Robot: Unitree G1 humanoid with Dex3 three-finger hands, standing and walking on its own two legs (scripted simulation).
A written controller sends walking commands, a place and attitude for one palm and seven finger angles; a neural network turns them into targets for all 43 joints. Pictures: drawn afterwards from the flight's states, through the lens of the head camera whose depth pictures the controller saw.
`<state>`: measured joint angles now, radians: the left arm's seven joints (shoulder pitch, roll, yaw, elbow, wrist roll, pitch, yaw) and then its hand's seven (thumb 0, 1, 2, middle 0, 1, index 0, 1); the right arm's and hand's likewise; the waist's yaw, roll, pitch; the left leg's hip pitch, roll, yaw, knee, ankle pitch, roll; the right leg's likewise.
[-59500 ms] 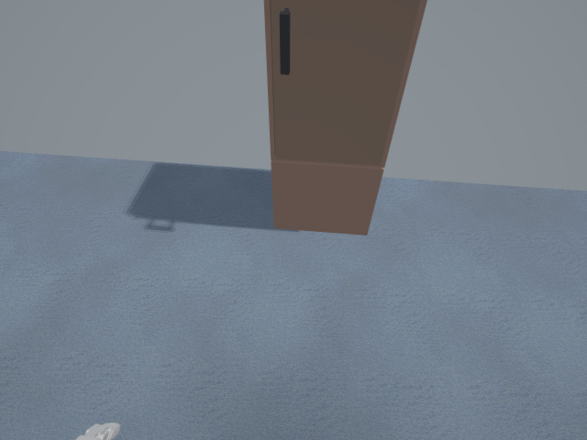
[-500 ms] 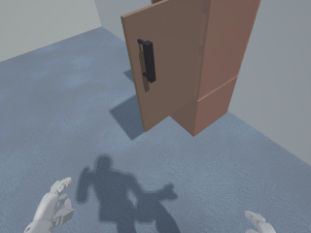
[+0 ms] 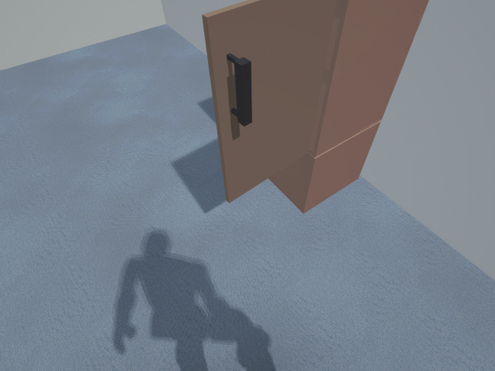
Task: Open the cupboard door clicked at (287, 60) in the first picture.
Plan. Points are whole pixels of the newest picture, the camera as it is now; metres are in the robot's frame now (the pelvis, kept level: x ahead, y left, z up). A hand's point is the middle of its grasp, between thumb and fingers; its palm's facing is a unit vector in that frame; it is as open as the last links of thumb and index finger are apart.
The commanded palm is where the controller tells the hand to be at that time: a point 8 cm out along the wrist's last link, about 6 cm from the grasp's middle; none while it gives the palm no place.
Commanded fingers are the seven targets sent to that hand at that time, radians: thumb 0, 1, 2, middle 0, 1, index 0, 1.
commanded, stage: let the arm hang, fingers relaxed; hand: left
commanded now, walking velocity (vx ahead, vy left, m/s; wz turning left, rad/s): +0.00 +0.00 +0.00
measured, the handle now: (238, 90) +0.68 +0.07 +0.08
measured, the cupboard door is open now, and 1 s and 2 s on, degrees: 94 94 94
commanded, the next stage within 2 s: look to check the result in 0.44 s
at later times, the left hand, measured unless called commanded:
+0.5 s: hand out of the picture +0.12 +0.23 -0.15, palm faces -0.01 -0.95 -0.32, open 7.4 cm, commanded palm none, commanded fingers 0.00 0.90 0.90 -0.20 -0.30 -0.20 -0.30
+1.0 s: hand out of the picture +0.13 +0.23 -0.14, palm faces -0.02 -0.94 -0.35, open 7.4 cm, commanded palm none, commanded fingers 0.00 0.90 0.90 -0.20 -0.30 -0.20 -0.30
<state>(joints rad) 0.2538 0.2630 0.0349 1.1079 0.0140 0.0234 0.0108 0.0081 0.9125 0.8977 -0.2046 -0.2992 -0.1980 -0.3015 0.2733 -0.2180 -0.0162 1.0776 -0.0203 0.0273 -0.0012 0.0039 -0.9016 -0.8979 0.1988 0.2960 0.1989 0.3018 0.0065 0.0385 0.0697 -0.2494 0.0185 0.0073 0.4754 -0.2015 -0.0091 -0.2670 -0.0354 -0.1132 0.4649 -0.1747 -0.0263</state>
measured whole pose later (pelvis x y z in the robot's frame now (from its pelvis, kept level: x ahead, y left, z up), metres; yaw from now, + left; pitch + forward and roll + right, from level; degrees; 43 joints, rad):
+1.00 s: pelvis +0.05 -0.01 +0.01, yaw -1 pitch -1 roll +0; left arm 0.09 0.31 0.02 1.13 0.01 -0.02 0.00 0.01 0.90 0.90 -0.21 -0.30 -0.20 -0.30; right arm 0.10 -0.34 -0.01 1.12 -0.01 0.01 0.00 0.00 -0.90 -0.90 0.20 0.30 0.20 0.30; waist 0.00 0.03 0.07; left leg -0.09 0.04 0.01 0.29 -0.19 -0.04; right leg -0.13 -0.01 -0.11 0.32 -0.18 -0.03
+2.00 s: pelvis +0.06 +0.01 +0.01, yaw -1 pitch -1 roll +0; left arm 0.11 0.32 0.01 1.14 0.01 -0.02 0.00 0.01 0.90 0.90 -0.21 -0.30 -0.20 -0.30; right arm 0.12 -0.33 0.00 1.12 -0.01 0.00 0.00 0.00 -0.90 -0.90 0.20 0.30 0.20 0.30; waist 0.00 0.01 0.06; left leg -0.06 0.02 0.04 0.27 -0.19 -0.01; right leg -0.10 -0.03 -0.09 0.29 -0.17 0.00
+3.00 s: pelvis +0.05 -0.01 -0.01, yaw -10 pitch -1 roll +2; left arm 0.16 0.25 0.04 1.03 0.02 0.07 -0.01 0.01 0.90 0.90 -0.20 -0.30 -0.20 -0.30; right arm 0.16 -0.23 -0.03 1.03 -0.02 0.03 -0.03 0.00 -0.90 -0.90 0.20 0.30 0.20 0.30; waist 0.02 -0.02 0.11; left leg -0.15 0.05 0.17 0.50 -0.32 -0.02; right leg -0.32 0.00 0.01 0.67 -0.34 -0.01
